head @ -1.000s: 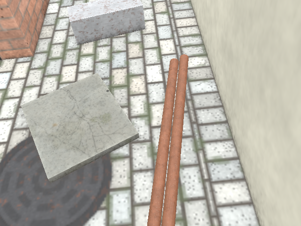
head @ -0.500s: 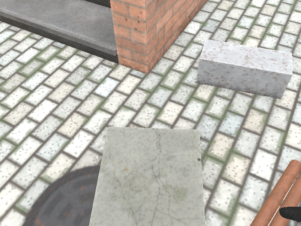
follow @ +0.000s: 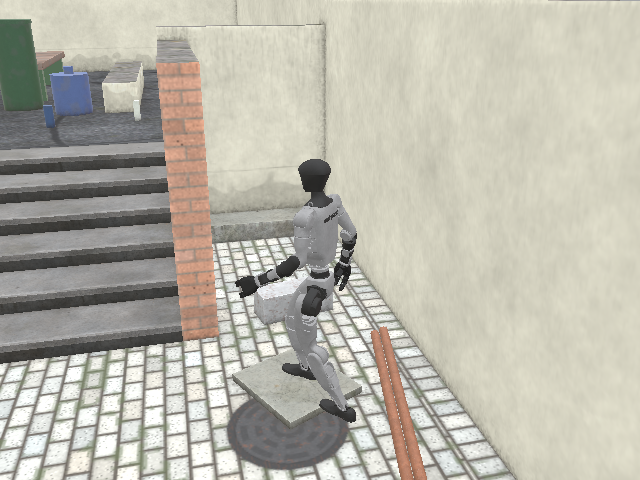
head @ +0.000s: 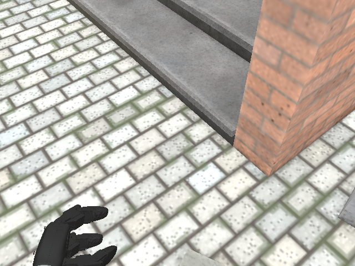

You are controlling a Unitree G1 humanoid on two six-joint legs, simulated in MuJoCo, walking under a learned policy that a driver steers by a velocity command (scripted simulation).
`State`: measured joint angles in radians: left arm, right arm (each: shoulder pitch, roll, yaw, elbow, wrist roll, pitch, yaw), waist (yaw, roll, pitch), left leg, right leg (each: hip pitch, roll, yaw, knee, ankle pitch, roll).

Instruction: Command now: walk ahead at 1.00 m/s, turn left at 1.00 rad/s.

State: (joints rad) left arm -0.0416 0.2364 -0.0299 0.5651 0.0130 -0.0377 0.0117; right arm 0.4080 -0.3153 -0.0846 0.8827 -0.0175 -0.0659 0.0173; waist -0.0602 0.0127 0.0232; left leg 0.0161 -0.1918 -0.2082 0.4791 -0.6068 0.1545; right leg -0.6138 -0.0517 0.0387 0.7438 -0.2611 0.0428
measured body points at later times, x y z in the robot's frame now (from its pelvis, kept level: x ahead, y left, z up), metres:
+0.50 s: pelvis +0.45 +0.10 -0.04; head +0.48 +0.13 +0.41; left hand +0.30 +0.34 -0.17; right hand +0.75 -0.04 -0.12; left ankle +0.51 +0.14 -0.75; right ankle +0.26 -0.16 -0.58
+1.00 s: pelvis +0.86 +0.36 -0.02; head +0.86 +0.39 +0.43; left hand +0.67 +0.60 -0.13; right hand +1.19 +0.31 -0.11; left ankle +0.75 +0.34 -0.64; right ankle +0.98 +0.28 -0.74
